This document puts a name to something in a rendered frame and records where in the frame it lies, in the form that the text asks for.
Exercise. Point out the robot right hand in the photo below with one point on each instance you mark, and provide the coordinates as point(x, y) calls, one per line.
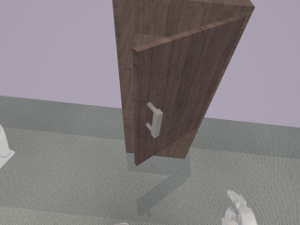
point(242, 216)

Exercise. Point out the handle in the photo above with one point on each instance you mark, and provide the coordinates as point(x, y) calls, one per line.
point(156, 122)

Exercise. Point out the cupboard door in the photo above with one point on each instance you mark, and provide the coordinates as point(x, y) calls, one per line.
point(178, 75)

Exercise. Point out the robot left hand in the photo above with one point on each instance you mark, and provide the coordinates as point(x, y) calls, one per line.
point(5, 152)

